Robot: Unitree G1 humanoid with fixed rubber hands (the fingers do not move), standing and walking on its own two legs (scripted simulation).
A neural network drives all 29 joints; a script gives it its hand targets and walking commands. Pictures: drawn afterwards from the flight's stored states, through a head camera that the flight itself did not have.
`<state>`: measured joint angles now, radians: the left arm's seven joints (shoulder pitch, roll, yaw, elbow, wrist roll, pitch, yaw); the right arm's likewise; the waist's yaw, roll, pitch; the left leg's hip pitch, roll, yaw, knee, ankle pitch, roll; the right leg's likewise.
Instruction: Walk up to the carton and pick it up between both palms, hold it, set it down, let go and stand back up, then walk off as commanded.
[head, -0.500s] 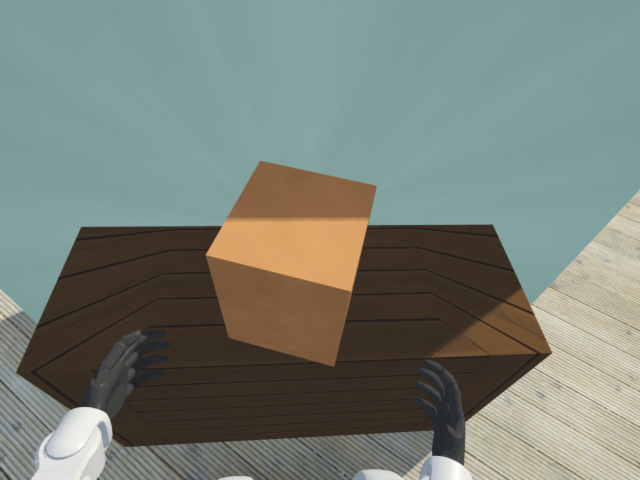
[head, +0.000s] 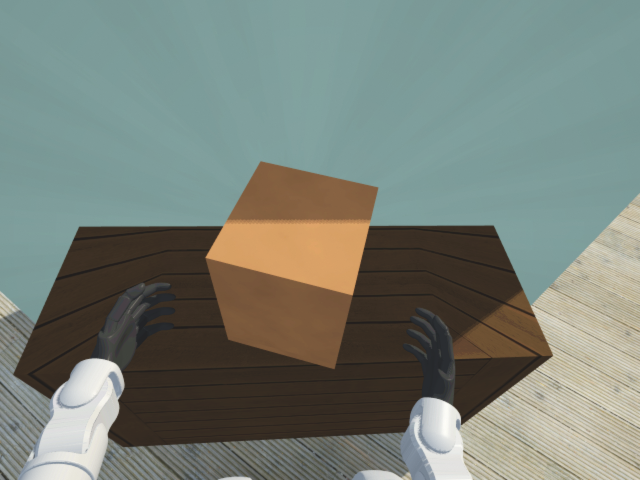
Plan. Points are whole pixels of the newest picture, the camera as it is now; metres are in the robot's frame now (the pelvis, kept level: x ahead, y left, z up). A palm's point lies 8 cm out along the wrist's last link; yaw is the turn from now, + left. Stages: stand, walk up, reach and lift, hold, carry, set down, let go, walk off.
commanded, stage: reach and lift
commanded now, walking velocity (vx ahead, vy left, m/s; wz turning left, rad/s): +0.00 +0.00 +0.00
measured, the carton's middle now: (298, 268) +0.45 +0.03 -0.07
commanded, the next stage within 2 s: none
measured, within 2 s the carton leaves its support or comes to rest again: neither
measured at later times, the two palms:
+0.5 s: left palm (135, 276) +0.34 +0.24 +0.05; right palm (420, 319) +0.30 -0.13 +0.03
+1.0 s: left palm (180, 227) +0.41 +0.19 +0.06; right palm (430, 278) +0.35 -0.15 +0.05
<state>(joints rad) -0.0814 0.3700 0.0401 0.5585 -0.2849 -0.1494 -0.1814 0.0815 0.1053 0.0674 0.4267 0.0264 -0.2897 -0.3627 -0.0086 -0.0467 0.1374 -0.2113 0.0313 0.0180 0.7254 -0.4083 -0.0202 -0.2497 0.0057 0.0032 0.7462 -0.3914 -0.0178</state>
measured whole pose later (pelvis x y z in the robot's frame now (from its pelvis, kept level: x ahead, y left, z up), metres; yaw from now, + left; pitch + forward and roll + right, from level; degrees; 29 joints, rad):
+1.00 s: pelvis -0.01 +0.00 +0.00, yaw +0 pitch +7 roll +0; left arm -0.79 0.37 -0.06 1.14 -0.35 -0.07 -0.09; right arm -0.60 0.07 -0.04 0.83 0.07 -0.05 -0.38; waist -0.10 -0.04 -0.06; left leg -0.51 0.03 0.02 0.74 -0.35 -0.02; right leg -0.55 0.01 0.00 0.75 -0.33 -0.02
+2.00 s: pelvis -0.01 +0.05 -0.03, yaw -2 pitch +32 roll -4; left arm -0.96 0.37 -0.08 1.44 -0.27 -0.39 -0.05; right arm -0.77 0.02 -0.15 1.23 0.10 -0.45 -0.25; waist -0.13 0.07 -0.24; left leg -1.09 0.03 0.01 0.91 -0.38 -0.02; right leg -1.05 0.00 0.00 0.78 -0.29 0.03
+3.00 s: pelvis +0.00 +0.06 -0.04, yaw -3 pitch +34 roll -5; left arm -1.03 0.21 0.22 1.64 0.10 -0.64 0.00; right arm -0.82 0.08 -0.56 1.38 -0.24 -0.68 -0.15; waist -0.13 0.07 -0.26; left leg -1.15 0.03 0.01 0.95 -0.40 -0.02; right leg -1.09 0.00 0.00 0.78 -0.29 0.05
